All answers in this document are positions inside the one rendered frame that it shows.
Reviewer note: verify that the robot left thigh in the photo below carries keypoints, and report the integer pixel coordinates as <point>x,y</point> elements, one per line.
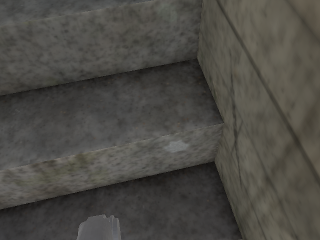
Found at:
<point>100,227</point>

